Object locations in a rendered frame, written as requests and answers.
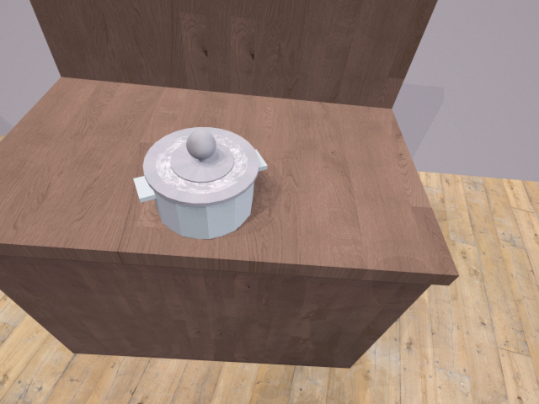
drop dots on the pot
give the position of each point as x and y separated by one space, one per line
201 222

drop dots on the table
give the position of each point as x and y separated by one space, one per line
341 239

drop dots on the knob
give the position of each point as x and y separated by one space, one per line
201 144

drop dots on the lid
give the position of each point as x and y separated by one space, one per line
175 175

